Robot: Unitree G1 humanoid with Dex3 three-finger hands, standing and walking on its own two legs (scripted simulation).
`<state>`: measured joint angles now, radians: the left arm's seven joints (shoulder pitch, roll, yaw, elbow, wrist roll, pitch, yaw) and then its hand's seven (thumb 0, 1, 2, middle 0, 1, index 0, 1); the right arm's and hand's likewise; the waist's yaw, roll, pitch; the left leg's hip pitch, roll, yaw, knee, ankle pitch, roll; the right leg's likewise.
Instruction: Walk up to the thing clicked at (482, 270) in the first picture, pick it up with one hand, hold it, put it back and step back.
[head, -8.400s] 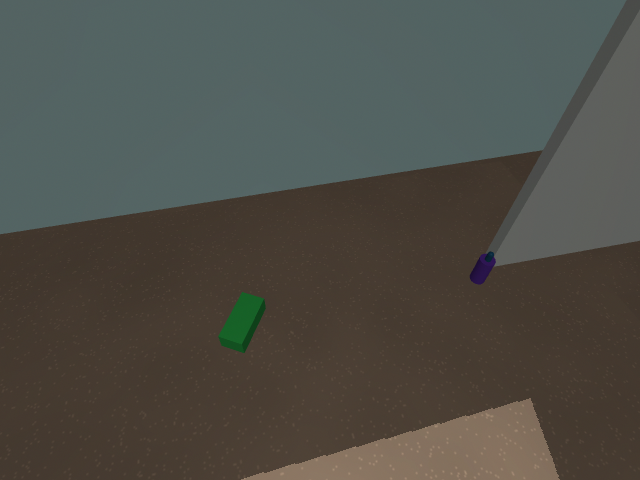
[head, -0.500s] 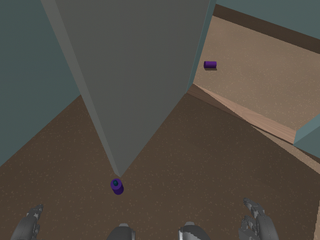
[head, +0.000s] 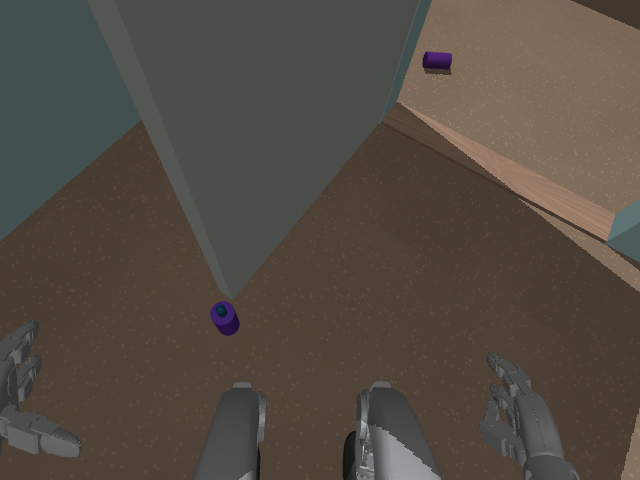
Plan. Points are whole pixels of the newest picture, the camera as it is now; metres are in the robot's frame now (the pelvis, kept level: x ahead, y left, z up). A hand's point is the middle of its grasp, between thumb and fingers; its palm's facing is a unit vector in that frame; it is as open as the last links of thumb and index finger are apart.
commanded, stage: go down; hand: left
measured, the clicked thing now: (224, 317) +0.43 +0.20 -0.53
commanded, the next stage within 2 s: approach in 1.84 s
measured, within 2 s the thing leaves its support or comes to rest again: neither
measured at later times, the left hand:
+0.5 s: hand (65, 339) +0.30 +0.37 -0.17, palm faces +0.13 -0.98 -0.16, open 17.5 cm
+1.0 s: hand (69, 325) +0.33 +0.38 -0.20, palm faces +0.14 -0.98 -0.12, open 17.5 cm
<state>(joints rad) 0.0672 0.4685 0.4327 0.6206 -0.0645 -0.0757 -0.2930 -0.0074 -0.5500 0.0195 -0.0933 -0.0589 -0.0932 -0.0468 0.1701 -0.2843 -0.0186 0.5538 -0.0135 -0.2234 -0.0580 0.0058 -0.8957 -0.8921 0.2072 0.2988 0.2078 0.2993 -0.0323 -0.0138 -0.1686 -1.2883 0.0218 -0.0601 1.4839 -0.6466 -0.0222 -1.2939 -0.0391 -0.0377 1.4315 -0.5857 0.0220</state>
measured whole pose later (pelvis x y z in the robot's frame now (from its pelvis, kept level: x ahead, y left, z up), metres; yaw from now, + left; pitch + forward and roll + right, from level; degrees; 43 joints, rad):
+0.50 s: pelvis -0.05 +0.00 -0.13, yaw -2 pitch +33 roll -4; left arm -0.36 0.70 0.68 0.96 -0.14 -0.33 -0.57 -0.01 -0.55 0.05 -0.05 -0.07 -0.05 -0.05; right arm 0.14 -0.32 0.04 0.67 -0.02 -0.19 -0.04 0.01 -0.88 -0.89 0.21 0.30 0.21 0.30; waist -0.06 -0.02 -0.16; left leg -1.82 0.01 -0.10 1.94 -0.70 -0.03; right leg -1.82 -0.04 -0.04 1.86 -0.62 0.02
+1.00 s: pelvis -0.06 +0.00 -0.20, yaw -3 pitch +32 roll -5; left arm -0.52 0.81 0.77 1.04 -0.15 -0.35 -0.66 -0.01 -0.55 0.07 -0.04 -0.09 -0.05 -0.07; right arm 0.11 -0.36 0.07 0.66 -0.03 -0.18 -0.02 0.00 -0.88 -0.90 0.21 0.30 0.21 0.30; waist -0.08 -0.02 -0.12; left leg -2.01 0.00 -0.12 2.16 -0.71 -0.03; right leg -2.00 -0.04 -0.04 2.06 -0.62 0.02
